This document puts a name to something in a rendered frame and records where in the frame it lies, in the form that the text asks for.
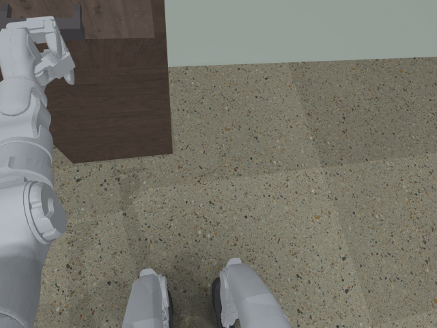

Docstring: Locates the cabinet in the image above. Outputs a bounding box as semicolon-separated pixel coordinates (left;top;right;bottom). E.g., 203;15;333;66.
0;0;173;164

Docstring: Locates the robot left hand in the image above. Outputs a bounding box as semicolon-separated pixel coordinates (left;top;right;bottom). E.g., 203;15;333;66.
0;16;75;92

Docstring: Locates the robot left forearm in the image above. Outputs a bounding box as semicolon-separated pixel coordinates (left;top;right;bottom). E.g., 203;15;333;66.
0;78;54;190

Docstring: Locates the left robot upper arm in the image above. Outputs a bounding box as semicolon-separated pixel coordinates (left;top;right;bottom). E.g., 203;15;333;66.
0;180;67;328

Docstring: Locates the robot right shin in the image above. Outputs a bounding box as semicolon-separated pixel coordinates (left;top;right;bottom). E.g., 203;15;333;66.
220;258;241;327

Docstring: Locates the robot right thigh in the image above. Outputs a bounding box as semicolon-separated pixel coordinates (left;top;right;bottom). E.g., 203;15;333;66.
220;263;292;328

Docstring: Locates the drawer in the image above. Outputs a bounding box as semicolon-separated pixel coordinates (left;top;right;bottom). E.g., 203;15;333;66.
0;0;154;39

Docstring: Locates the handle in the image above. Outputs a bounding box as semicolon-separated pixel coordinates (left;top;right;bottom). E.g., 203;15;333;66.
0;3;85;41

